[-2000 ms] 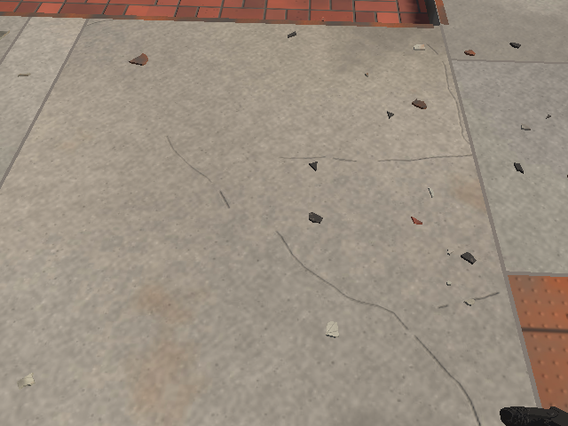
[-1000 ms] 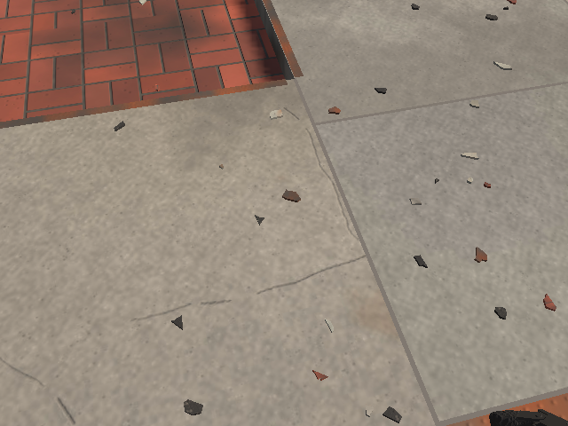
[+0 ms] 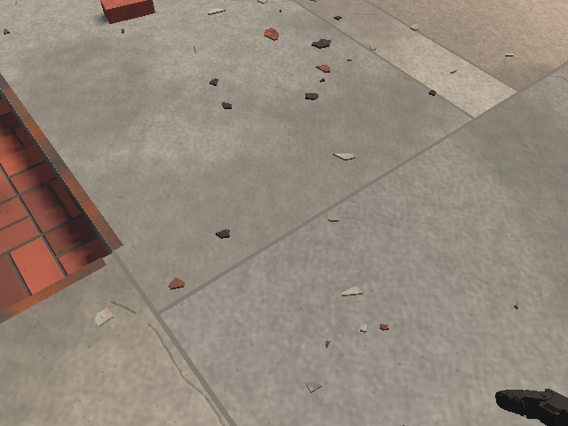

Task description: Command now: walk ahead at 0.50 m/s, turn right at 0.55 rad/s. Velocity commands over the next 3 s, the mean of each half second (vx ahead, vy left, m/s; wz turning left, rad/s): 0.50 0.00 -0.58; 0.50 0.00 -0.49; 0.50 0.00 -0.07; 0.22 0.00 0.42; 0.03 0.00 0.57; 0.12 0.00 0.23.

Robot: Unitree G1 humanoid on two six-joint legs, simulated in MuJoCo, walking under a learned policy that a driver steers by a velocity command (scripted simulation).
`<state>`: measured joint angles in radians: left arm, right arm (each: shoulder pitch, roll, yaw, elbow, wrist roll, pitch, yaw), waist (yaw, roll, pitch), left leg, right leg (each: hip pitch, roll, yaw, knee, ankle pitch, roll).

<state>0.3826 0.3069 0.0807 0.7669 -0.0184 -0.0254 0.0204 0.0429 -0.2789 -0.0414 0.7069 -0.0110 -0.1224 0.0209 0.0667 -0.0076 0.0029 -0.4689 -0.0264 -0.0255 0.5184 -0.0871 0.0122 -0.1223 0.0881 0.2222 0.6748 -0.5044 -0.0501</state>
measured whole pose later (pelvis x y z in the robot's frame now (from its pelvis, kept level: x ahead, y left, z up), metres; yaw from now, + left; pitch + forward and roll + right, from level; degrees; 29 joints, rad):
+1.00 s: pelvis +0.54 -0.14 +0.00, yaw -31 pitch +2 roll +0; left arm 0.39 0.30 0.07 0.76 -0.01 -0.03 0.01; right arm 0.05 -0.28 -0.04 0.70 -0.01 -0.12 0.03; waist 0.07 0.00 0.01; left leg -0.47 -0.02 0.00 0.52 -0.11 0.03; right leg -0.07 0.08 0.18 0.60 -0.48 -0.05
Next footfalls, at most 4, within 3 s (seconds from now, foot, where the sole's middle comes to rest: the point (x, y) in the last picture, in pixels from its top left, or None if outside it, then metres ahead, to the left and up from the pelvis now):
0.50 right None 0.39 -0.18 -0.76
0.98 left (363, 328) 0.73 -0.12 -0.76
1.48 right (501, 299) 0.84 -0.48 -0.76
1.96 left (435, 226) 1.08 -0.33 -0.76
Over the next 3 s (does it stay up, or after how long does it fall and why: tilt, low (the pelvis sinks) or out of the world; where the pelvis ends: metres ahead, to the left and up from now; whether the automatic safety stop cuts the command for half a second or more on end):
stays up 0.99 -0.41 0.03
